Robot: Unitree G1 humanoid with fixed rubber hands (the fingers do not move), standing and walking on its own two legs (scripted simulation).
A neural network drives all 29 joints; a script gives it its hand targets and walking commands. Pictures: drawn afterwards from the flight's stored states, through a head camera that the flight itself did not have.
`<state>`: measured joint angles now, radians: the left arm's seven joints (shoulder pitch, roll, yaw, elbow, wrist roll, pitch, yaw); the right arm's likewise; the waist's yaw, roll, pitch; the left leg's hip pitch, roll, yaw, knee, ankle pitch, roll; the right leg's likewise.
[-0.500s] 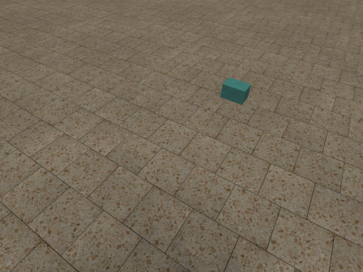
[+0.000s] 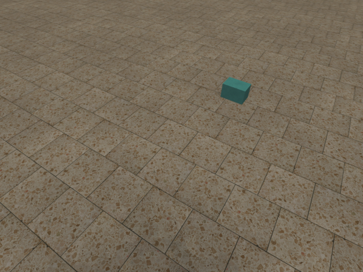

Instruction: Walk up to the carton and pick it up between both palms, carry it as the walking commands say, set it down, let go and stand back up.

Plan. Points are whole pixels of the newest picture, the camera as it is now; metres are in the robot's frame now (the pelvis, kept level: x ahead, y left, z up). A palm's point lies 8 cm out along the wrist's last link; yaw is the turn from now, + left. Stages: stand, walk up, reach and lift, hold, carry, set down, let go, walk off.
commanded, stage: walk up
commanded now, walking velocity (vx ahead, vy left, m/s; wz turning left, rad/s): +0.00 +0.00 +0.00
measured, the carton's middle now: (235, 90) +1.82 -0.52 -0.71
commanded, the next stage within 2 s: none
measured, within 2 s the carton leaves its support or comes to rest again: neither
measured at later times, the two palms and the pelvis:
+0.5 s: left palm out of the picture +0.13 +0.19 -0.13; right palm out of the picture +0.13 -0.37 -0.15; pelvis +0.09 -0.09 -0.02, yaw -7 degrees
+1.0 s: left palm (128, 182) +0.45 +0.18 -0.15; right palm (300, 207) +0.35 -0.34 -0.12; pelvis +0.36 -0.06 -0.01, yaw -11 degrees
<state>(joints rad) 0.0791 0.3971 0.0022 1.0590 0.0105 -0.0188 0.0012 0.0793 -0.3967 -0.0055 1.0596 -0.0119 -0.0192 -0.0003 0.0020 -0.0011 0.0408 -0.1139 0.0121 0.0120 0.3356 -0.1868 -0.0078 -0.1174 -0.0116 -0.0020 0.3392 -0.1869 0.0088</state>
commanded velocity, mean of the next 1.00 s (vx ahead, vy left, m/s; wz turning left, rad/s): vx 0.46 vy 0.00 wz -0.15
